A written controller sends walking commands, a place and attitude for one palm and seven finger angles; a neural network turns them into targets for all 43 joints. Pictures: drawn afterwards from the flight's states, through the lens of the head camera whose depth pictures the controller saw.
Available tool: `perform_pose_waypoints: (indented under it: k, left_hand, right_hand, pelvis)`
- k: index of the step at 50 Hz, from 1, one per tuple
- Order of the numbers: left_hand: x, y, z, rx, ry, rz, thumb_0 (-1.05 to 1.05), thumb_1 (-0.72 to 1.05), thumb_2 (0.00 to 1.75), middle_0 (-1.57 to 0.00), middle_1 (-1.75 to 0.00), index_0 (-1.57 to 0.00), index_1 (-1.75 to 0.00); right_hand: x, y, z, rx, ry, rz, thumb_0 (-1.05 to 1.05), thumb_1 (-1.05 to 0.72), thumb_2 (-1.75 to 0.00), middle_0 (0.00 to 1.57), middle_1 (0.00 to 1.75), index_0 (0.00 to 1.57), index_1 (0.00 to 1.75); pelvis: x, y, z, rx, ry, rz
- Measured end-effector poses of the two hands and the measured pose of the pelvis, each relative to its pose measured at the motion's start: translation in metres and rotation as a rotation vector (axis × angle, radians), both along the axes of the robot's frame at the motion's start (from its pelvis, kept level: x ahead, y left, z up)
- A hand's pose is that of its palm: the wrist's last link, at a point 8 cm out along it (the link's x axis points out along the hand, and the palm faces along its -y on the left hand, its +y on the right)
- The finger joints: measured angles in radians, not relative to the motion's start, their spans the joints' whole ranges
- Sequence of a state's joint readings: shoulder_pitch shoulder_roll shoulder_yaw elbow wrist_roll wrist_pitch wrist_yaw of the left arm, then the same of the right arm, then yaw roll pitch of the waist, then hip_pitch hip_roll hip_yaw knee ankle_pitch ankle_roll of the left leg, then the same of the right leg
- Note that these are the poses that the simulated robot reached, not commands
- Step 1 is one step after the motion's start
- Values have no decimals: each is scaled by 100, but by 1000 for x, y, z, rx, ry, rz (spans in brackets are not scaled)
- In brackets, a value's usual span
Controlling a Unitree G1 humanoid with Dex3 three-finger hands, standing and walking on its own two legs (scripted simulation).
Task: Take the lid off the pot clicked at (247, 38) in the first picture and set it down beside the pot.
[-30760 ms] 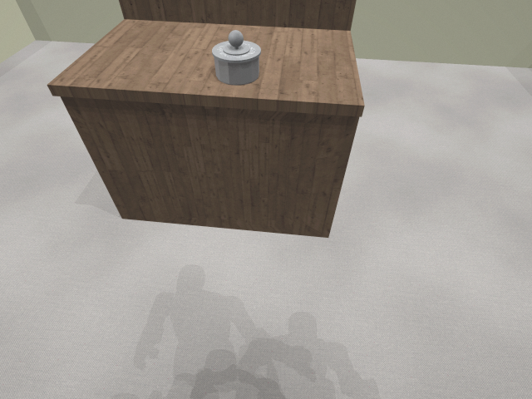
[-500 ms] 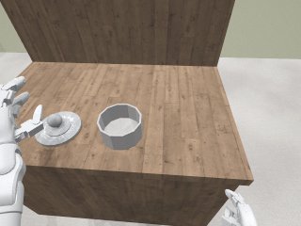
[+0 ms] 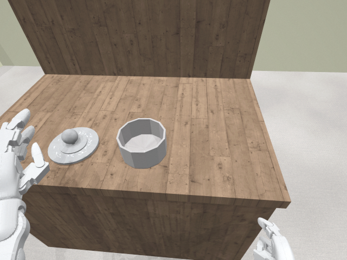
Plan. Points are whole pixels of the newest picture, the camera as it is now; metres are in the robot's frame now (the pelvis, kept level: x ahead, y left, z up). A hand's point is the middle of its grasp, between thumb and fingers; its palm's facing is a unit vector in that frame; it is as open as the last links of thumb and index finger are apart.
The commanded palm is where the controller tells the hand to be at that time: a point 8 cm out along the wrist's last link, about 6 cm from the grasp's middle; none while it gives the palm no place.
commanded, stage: draw the hand back to the body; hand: left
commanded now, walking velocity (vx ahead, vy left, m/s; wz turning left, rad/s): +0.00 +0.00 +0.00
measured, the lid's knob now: (69, 136) +0.45 +0.39 +0.00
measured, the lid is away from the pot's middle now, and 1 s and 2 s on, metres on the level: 0.24 0.24 0.24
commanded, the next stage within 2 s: step back with the hand held close in 0.48 s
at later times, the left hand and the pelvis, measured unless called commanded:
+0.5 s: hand (37, 189) +0.19 +0.26 +0.16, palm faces +0.41 -0.84 -0.35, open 7.4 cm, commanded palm +0.14 +0.30 +0.17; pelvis +0.01 +0.02 +0.00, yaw +0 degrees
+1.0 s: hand (27, 199) +0.18 +0.28 +0.14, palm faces +0.23 -0.84 -0.49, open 7.4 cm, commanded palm +0.12 +0.32 +0.17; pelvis -0.01 +0.05 -0.01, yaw -1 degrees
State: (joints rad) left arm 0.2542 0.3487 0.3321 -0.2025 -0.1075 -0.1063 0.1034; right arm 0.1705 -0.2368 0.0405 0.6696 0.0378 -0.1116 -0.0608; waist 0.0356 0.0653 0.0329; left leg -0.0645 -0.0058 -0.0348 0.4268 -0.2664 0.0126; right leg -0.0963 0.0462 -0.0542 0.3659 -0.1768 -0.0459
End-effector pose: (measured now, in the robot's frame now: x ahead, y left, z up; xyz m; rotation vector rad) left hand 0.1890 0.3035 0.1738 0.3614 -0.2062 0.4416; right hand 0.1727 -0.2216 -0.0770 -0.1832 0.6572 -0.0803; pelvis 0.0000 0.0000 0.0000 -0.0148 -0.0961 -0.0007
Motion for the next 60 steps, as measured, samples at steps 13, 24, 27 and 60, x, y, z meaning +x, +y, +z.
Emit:
perform_pose_waypoints:
  k: [13,24,27,60]
  left_hand:
    - [-33,-8,-4,24,37,-40,2,89,90,-21,-30,-21,-31]
    - [-43,-5,-5,36,58,-32,2,89,90,-21,-30,-21,-31]
    - [-41,-2,-6,28,53,-27,2,89,90,-21,-30,-21,-31]
    - [-69,19,-4,148,-2,-120,2,89,90,-21,-30,-21,-31]
  right_hand:
    - [10,16,8,-2,-45,29,2,-91,-90,20,30,20,30]
    - [23,33,11,-5,-59,57,2,-90,-90,20,30,20,30]
    - [25,36,11,-3,-57,61,2,-90,-90,20,30,20,30]
    - [-47,43,-2,-35,46,-23,2,-90,-90,20,30,20,30]
  pelvis:
    - [3,10,0,-5,1,0]
    - [8,18,-1,-9,5,5]
    - [10,20,-1,-9,6,6]
    - [-40,43,-14,-18,94,-19]
